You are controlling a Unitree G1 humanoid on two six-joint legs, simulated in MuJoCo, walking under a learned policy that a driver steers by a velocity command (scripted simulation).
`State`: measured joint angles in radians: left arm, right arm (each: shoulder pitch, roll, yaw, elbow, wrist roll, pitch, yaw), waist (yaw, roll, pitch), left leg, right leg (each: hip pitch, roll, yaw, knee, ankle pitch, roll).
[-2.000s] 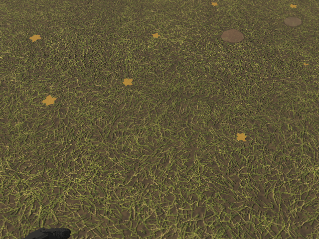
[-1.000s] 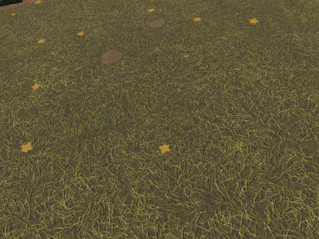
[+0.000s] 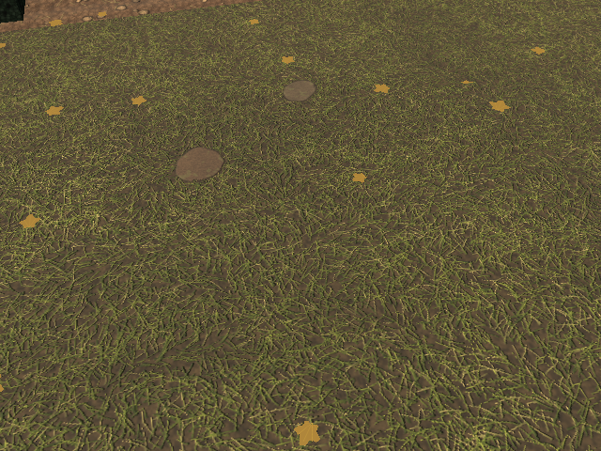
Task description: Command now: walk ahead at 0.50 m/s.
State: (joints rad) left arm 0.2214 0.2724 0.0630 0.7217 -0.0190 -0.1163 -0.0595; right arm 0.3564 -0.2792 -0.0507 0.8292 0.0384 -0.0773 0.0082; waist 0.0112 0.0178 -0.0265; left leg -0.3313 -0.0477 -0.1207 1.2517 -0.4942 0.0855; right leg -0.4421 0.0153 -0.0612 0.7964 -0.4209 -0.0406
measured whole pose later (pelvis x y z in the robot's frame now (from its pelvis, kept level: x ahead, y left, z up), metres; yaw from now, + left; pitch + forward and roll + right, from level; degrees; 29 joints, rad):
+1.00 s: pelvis +0.42 +0.03 -0.14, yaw +0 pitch +0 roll +0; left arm 0.14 0.20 0.06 0.82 0.01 0.00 0.02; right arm 0.25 -0.21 -0.04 0.94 0.00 0.02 0.00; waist -0.02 0.00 0.02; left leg -0.15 -0.05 0.00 0.52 -0.38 0.05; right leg -0.34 0.00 0.04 0.55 -0.21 0.01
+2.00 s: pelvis +0.46 +0.04 -0.14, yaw +28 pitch +1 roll -1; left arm 0.24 0.28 0.07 0.82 0.00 -0.10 -0.03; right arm 0.34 -0.28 -0.05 0.71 0.03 0.00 -0.02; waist -0.02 0.05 -0.02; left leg -0.38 -0.11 -0.17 0.92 -0.47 0.06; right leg -0.24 0.05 0.04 0.51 -0.29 -0.04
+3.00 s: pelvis +0.97 +0.23 -0.30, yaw +28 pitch +3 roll +5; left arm 0.09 0.27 0.04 0.80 0.00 -0.08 -0.08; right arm 0.52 -0.29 -0.07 0.86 0.03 -0.04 -0.04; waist -0.08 -0.04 -0.01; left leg -0.19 0.05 -0.09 1.44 -0.83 -0.05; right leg -0.40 -0.09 0.02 0.47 0.02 -0.03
